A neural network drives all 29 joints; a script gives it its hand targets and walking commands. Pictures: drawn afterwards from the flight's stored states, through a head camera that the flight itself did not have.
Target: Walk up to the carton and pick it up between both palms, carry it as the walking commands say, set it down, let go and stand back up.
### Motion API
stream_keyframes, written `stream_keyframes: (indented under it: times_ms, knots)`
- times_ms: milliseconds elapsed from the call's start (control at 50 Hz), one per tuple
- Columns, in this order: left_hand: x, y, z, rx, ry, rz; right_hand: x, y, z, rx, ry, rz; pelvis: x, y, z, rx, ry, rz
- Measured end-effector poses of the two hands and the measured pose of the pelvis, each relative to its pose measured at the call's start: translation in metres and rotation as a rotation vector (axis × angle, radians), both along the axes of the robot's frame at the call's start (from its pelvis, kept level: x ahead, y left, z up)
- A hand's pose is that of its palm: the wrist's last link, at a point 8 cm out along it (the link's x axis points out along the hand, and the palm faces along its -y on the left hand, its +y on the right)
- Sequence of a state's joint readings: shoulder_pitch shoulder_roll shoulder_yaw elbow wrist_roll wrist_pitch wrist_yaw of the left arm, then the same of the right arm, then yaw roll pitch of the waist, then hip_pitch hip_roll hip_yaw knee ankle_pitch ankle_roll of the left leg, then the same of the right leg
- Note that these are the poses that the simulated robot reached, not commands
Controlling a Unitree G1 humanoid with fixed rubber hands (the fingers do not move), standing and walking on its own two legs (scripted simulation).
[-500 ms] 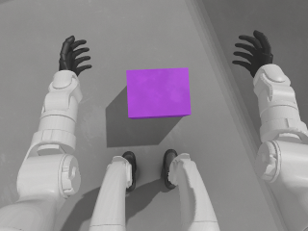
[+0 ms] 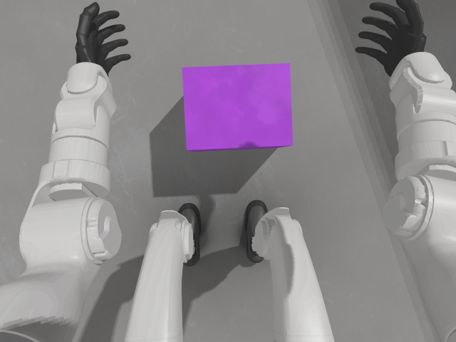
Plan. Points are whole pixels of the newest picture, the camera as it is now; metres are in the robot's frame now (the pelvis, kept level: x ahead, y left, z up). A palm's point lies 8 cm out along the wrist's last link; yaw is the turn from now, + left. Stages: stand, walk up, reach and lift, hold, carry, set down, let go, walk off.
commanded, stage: reach and lift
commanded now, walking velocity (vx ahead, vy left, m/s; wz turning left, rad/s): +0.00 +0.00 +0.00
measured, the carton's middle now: (236, 112) +0.50 -0.04 -0.50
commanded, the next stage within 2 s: none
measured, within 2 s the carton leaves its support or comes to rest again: neither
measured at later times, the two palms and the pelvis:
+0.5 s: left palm (131, 87) +0.52 +0.19 -0.27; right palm (349, 82) +0.52 -0.27 -0.26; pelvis -0.03 -0.01 -0.14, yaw +2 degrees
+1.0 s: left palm (154, 106) +0.51 +0.18 -0.42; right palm (317, 103) +0.50 -0.25 -0.41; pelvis -0.04 +0.00 -0.24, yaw +1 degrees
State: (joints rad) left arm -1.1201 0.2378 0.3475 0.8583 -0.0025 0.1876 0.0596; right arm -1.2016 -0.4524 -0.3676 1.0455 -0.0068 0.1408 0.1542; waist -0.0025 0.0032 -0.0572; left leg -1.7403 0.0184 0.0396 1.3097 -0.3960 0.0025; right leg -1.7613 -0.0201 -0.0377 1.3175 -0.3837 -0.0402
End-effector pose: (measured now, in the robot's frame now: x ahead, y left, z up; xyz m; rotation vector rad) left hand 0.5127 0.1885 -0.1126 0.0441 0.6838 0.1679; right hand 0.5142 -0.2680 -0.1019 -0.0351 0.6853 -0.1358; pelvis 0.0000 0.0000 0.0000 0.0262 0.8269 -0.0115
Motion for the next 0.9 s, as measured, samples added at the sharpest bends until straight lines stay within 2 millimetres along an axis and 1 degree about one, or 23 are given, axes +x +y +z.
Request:
stream_keyframes:
  times_ms: [160,280,420,560,900]
  knots:
    - [0.003,-0.003,-0.06,0.003,-0.007,0.013,0.003,-0.001,-0.063,-0.013,-0.012,-0.01,-0.013,0.0,-0.055,0.009,0.005,0.004]
    - [0.002,0.0,-0.098,0.01,-0.006,0.016,0.002,-0.001,-0.104,-0.016,-0.015,-0.016,-0.019,-0.002,-0.088,0.015,0.005,0.009]
    - [0.003,0.0,-0.134,0.007,0.001,0.018,0.003,0.001,-0.141,-0.016,-0.011,-0.023,-0.026,-0.004,-0.12,0.018,-0.005,0.011]
    - [0.005,-0.005,-0.171,-0.003,0.012,0.015,0.003,0.005,-0.178,-0.019,-0.003,-0.028,-0.03,-0.005,-0.151,0.019,-0.03,0.012]
    - [-0.004,-0.013,-0.276,-0.011,0.062,0.001,-0.009,0.014,-0.282,-0.025,0.048,-0.04,-0.038,-0.003,-0.22,0.014,-0.162,0.01]
